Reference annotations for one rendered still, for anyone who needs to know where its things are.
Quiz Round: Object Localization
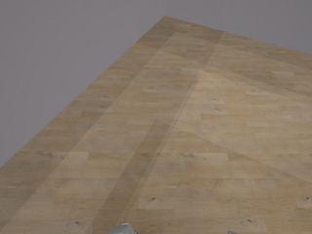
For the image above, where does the robot left thigh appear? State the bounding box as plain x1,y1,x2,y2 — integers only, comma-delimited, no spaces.
107,224,137,234

